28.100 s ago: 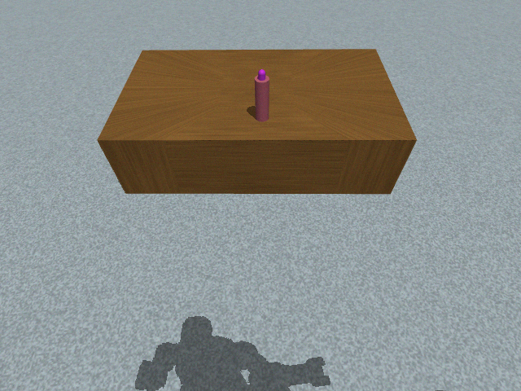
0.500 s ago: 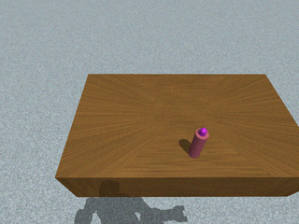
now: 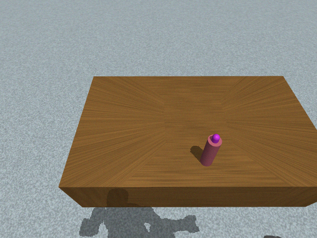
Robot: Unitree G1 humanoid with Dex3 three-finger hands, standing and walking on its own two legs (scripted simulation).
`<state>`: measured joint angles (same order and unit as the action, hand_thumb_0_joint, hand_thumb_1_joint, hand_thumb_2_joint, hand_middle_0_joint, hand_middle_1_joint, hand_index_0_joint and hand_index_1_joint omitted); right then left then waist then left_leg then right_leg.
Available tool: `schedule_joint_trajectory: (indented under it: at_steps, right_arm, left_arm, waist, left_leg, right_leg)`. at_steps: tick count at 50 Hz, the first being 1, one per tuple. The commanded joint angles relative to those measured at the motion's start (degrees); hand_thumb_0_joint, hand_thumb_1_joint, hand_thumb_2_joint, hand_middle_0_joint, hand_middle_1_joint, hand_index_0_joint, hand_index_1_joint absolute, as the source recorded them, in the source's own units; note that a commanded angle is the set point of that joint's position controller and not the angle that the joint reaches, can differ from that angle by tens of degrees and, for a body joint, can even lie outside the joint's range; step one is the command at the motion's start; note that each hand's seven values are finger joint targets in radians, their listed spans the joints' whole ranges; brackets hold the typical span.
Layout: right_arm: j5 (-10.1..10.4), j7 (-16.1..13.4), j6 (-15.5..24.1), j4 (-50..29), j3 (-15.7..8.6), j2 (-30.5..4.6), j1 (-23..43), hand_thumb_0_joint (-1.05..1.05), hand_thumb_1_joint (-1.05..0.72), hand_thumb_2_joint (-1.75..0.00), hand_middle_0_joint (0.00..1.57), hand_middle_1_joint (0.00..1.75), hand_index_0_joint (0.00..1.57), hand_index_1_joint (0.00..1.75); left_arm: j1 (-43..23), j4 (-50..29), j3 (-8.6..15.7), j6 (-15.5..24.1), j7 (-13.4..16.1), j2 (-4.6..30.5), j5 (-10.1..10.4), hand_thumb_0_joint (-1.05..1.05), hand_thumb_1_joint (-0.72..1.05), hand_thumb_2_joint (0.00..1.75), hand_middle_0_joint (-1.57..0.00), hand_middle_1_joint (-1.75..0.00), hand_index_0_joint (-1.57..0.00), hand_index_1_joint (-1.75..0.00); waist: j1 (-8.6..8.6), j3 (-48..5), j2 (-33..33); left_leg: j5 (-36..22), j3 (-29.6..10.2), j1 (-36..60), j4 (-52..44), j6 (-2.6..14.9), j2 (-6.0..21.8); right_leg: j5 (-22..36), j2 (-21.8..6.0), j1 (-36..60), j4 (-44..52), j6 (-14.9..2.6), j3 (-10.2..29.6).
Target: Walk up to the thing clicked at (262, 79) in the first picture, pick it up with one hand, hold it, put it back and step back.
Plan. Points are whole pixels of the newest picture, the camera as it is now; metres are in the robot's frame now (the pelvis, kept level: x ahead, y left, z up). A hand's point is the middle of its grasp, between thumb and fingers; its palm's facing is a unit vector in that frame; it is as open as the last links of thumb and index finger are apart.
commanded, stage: step back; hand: right
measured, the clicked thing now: (210, 149) +0.50 -0.22 -0.30
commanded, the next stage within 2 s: none
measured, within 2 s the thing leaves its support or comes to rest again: neither
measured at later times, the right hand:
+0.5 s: hand out of the picture +0.00 -0.28 -0.18, palm faces -0.13 +0.91 -0.40, open 7.4 cm
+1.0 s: hand out of the picture -0.09 -0.28 -0.17, palm faces +0.02 +0.93 -0.36, open 7.4 cm
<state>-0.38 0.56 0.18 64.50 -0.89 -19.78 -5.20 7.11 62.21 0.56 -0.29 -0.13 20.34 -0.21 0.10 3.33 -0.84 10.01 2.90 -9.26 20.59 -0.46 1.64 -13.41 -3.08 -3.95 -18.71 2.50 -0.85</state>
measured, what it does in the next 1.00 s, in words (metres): walks backwards: left foot, then right foot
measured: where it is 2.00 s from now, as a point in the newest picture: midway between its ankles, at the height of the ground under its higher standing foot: outside the picture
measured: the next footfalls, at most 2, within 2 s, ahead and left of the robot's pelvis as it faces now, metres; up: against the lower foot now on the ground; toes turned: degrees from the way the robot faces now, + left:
left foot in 0.52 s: -0.09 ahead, +0.10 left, +0.00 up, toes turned +1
right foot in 0.90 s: -0.17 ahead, -0.13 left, +0.00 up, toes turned +0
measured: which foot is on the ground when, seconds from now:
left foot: down 0.00-0.20, up 0.22-0.50, down 0.52-0.92, up 0.94-1.00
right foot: down 0.00-0.54, up 0.56-0.88, down 0.90-1.00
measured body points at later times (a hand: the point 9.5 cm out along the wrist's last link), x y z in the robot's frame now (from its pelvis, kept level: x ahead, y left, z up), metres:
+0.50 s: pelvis -0.09 -0.01 -0.03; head -0.01 +0.00 +0.41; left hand +0.01 +0.31 -0.14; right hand +0.01 -0.33 -0.15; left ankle -0.13 +0.10 -0.74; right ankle -0.04 -0.15 -0.75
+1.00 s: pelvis -0.21 -0.02 -0.02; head -0.14 -0.03 +0.42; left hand -0.11 +0.29 -0.14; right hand -0.09 -0.33 -0.15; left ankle -0.17 +0.11 -0.71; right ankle -0.21 -0.13 -0.75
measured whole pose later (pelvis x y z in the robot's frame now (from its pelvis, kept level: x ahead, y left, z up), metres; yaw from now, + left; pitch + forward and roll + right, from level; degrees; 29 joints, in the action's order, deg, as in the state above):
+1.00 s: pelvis -0.21 -0.02 -0.02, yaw -3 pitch -2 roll +0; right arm -0.1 -0.6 -3.8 49.1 -2.9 -22.3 -4.6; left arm 10.4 48.9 3.4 -1.5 -0.1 20.3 -1.9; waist -1.0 10.1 2.1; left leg 28.0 -4.8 -26.3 53.8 0.1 -2.4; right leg -19.8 2.2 -15.5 -37.0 -1.4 2.4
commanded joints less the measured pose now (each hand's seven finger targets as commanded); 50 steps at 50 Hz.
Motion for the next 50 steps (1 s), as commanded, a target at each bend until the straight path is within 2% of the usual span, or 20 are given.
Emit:
schedule_joint_trajectory:
  at_steps: [1, 5, 8, 10, 11, 12, 15, 20, 24, 25, 26, 27, 28, 32, 37, 42, 45, 46, 47, 50]
  right_arm:
    - [0.8, -0.8, -0.43, -5.96, -3.74, -15.12, 1.26, 0.0, -0.9, -0.9, 0.2, 0.3, 0.2, 0.3]
    - [0.46, -1.06, -1.59, -9.59, -5.35, -16.75, 3.26, 0.0, -0.9, -0.9, 0.2, 0.3, 0.2, 0.3]
    - [0.27, -0.82, -2.49, -12.46, -5.55, -15.7, 6.08, 0.0, -0.9, -0.9, 0.2, 0.3, 0.2, 0.3]
    - [0.72, -0.51, -3.03, -14.43, -4.57, -11.46, 6.59, 0.0, -0.9, -0.9, 0.2, 0.3, 0.2, 0.3]
    - [0.32, -0.76, -3.45, -14.84, -4.25, -9.94, 5.49, 0.0, -0.9, -0.9, 0.2, 0.3, 0.2, 0.3]
    - [-0.26, -1.12, -3.87, -14.41, -4.72, -11.01, 3.02, 0.0, -0.9, -0.9, 0.2, 0.3, 0.2, 0.3]
    - [1.74, -1.26, -3.42, -12.68, -4.97, -13.39, -3.21, 0.0, -0.9, -0.9, 0.2, 0.3, 0.2, 0.3]
    - [0.08, -1.63, -2.58, -15.2, -3.92, -13.23, -1.85, 0.0, -0.9, -0.9, 0.2, 0.3, 0.2, 0.3]
    - [-1.14, -1.23, -1.58, -13.43, -4.65, -12.69, -7.84, 0.0, -0.9, -0.9, 0.2, 0.3, 0.2, 0.3]
    - [-1.54, -1.18, -1.34, -13.48, -5.28, -14.12, -8.02, 0.0, -0.9, -0.9, 0.2, 0.3, 0.2, 0.3]
    - [-2.63, -1.11, -1.14, -14.54, -6.53, -18.43, -7.36, 0.0, -0.9, -0.9, 0.2, 0.3, 0.2, 0.3]
    - [-1.82, -0.54, -1.21, -15.53, -7.05, -23.7, -5.31, 0.0, -0.9, -0.9, 0.2, 0.3, 0.2, 0.3]
    - [-1.84, -0.76, -1.09, -15.63, -7.45, -23.44, -5.54, 0.0, -0.9, -0.9, 0.2, 0.3, 0.2, 0.3]
    - [-1.37, -2.26, -0.95, -17.75, -5.21, -15.62, 0.96, 0.0, -0.9, -0.9, 0.2, 0.3, 0.2, 0.3]
    - [-0.82, -2.5, -1.18, -18.27, -5.59, -14.83, -4.25, 0.0, -0.9, -0.9, 0.2, 0.3, 0.2, 0.3]
    - [-0.97, -1.76, -1.84, -20.21, -5.9, -16.6, -2.43, 0.0, -0.9, -0.9, 0.2, 0.3, 0.2, 0.3]
    - [0.33, -1.47, -2.37, -20.93, -4.97, -14.68, 0.23, 0.0, -0.9, -0.9, 0.2, 0.3, 0.2, 0.3]
    - [0.64, -1.3, -2.36, -21.62, -4.3, -12.02, -0.19, 0.0, -0.9, -0.9, 0.2, 0.3, 0.2, 0.3]
    - [0.6, -2.15, -2.67, -21.65, -4.45, -11.74, 2.74, 0.0, -0.9, -0.9, 0.2, 0.3, 0.2, 0.3]
    - [1.32, -2.35, -2.67, -18.22, -4.94, -13.91, -3.94, 0.0, -0.9, -0.9, 0.2, 0.3, 0.2, 0.3]
  left_arm:
    - [0.64, -5.96, 4.07, 0.33, 1.57, 12.64, 0.78, 0.0, 0.9, 0.9, -0.2, -0.3, -0.2, -0.3]
    - [2.78, -8.09, 4.29, -0.96, 1.39, 11.27, 0.02, 0.0, 0.9, 0.9, -0.2, -0.3, -0.2, -0.3]
    - [6.93, -8.18, 5.23, -1.14, 0.98, 12.28, -0.52, 0.0, 0.9, 0.9, -0.2, -0.3, -0.2, -0.3]
    - [5.88, -9.97, 6.58, -0.29, 0.85, 17.2, -1.33, 0.0, 0.9, 0.9, -0.2, -0.3, -0.2, -0.3]
    - [1.91, -12.15, 7.5, -0.02, 1.16, 21.46, -1.99, 0.0, 0.9, 0.9, -0.2, -0.3, -0.2, -0.3]
    - [-0.57, -13.62, 7.56, 0.3, 1.46, 21.62, -2.44, 0.0, 0.9, 0.9, -0.2, -0.3, -0.2, -0.3]
    - [-6.29, -15.87, 6.52, 0.19, 1.89, 16.08, -2.06, 0.0, 0.9, 0.9, -0.2, -0.3, -0.2, -0.3]
    - [0.58, -17.2, 6.87, -0.46, 2.63, 15.38, -1.85, 0.0, 0.9, 0.9, -0.2, -0.3, -0.2, -0.3]
    - [-1.78, -18.82, 6.82, -1.47, 1.95, 16.54, -0.66, 0.0, 0.9, 0.9, -0.2, -0.3, -0.2, -0.3]
    - [-1.42, -19.27, 6.35, -1.8, 1.71, 15.56, -0.41, 0.0, 0.9, 0.9, -0.2, -0.3, -0.2, -0.3]
    - [0.22, -20.12, 5.65, -2.04, 1.56, 12.59, -0.1, 0.0, 0.9, 0.9, -0.2, -0.3, -0.2, -0.3]
    - [-3.76, -20.87, 5.93, -2.09, 2.23, 12.17, 0.07, 0.0, 0.9, 0.9, -0.2, -0.3, -0.2, -0.3]
    - [-5.35, -19.98, 6.43, -2.36, 2.93, 13.01, -1.01, 0.0, 0.9, 0.9, -0.2, -0.3, -0.2, -0.3]
    - [2.41, -17.33, 6.43, -2.01, 2.64, 12.21, 0.11, 0.0, 0.9, 0.9, -0.2, -0.3, -0.2, -0.3]
    - [0.67, -18.9, 6.27, -1.24, 2.11, 11.21, -0.75, 0.0, 0.9, 0.9, -0.2, -0.3, -0.2, -0.3]
    - [3.95, -17.58, 6.53, -0.57, 1.31, 10.99, -1.05, 0.0, 0.9, 0.9, -0.2, -0.3, -0.2, -0.3]
    - [9.76, -15.35, 7.04, 0.46, 1.52, 12.54, -2.21, 0.0, 0.9, 0.9, -0.2, -0.3, -0.2, -0.3]
    - [8.41, -16.15, 8.25, 0.88, 1.41, 17.1, -2.72, 0.0, 0.9, 0.9, -0.2, -0.3, -0.2, -0.3]
    - [4.97, -17.71, 9.11, 0.65, 1.18, 21.72, -2.11, 0.0, 0.9, 0.9, -0.2, -0.3, -0.2, -0.3]
    - [-2.36, -20.95, 7.37, 0.87, 1.74, 15.11, -1.32, 0.0, 0.9, 0.9, -0.2, -0.3, -0.2, -0.3]
  waist:
    - [0.25, -6.36, 3.78]
    - [-0.17, -8.88, 9.75]
    - [-2.17, -7.91, 8.43]
    - [-2.82, -4.3, -6.69]
    - [-2.87, -2.54, -13.16]
    - [-1.67, -1.55, -11.08]
    - [1.91, -5.1, -7.03]
    - [-2.89, -7.67, -9.29]
    - [0.59, -9.22, -9.1]
    - [0.87, -8.73, -5.92]
    - [0.15, -9.14, 5.73]
    - [2.29, -7.52, 17.04]
    - [3.78, -6.85, 13.89]
    - [-2.07, -4.8, 9.42]
    - [1.85, -5.4, 8.47]
    - [1.39, -7.63, 11.81]
    - [-2.14, -9.06, 5.89]
    - [-1.23, -7.37, -7.25]
    - [-3.68, -4.33, -15.31]
    - [1.27, -3.22, -3.89]
  left_leg:
    - [-30.58, -7.2, 4.15, 2.88, 6.23, 9.3]
    - [-20.32, -10.3, -2.09, 3.02, 11.17, 13.33]
    - [-7.12, -9.3, -9.64, 7.89, 10.51, 11.27]
    - [8.97, -3.52, -13.18, 25.45, 3.1, -2.93]
    - [23.96, -6.25, -15.87, 38.47, 1.9, -8.1]
    - [25.74, -11.65, -15.48, 46.28, 1.96, -5.79]
    - [18.37, -11.73, -16.87, 49.54, 1.07, -6.79]
    - [20.14, -9.11, -19.64, 30.85, 0.07, -2.6]
    - [7.41, -2.52, -6.31, 8.43, 1.61, -3.22]
    - [-3.46, -4.93, -1.77, 4.09, 2.35, -1.12]
    - [-14.26, -20.29, 3.25, 2.4, 6.33, 10.17]
    - [-23.59, -30.11, -1.08, -0.73, 14.32, 18.58]
    - [-22.67, -32.48, -4.81, -1.3, 16.75, 20.33]
    - [-28.43, -15.59, 3.36, 5.9, 12.04, 11.34]
    - [-31.38, -15.29, 10.44, 7.92, 15.56, 13.91]
    - [-17.84, -13.78, 3.54, 8.67, 12.7, 12.08]
    - [-6.72, -11.96, -7.28, 14.78, 7.24, 9.82]
    - [6.8, -8.48, -18.26, 23.9, 2.86, 0.95]
    - [26.1, -7.69, -18.82, 37.51, 0.72, -6.54]
    - [20.11, -14.68, -17.89, 49.08, 0.31, -8.03]
  right_leg:
    - [17.41, -0.56, -4.77, -10.31, -3.51, 0.19]
    - [1.78, 2.16, -5.4, -19.94, -4.79, 0.09]
    - [0.06, 0.51, -4.84, -18.57, -6.29, 2.25]
    - [12.57, -11.39, -9.2, -0.51, -11.75, 17.33]
    - [17.17, -19.34, -13.71, 2.85, -18.29, 26.34]
    - [19.59, -21.13, -17.34, 1.28, -20.42, 27.37]
    - [24.3, -11.61, -9.68, -4.89, -15.08, 12.67]
    - [29.69, -14.72, 4.55, -10.51, -15.77, 14.2]
    - [27.55, -10.87, -1.76, -16.74, -12.06, 9.15]
    - [20.82, -8.58, -7.24, -18.5, -9.13, 7.83]
    - [5.19, -1.12, -17.0, -26.73, -5.2, 4.12]
    - [-24.12, 8.69, -21.68, -37.33, -3.14, 3.67]
    - [-27.41, 9.74, -20.6, -46.81, -3.17, 10.78]
    - [-15.1, 9.2, -28.1, -53.94, -3.0, 12.38]
    - [-17.33, 7.37, -25.99, -40.89, -0.04, 8.74]
    - [-11.28, 5.37, -13.99, -20.71, -1.8, 2.27]
    - [3.93, 1.94, -2.41, -4.72, -4.81, 6.7]
    - [8.13, -8.71, -0.39, -2.71, -8.87, 23.53]
    - [16.34, -18.81, -9.53, -0.24, -19.17, 32.63]
    - [28.6, -10.97, -10.02, -6.38, -15.39, 17.69]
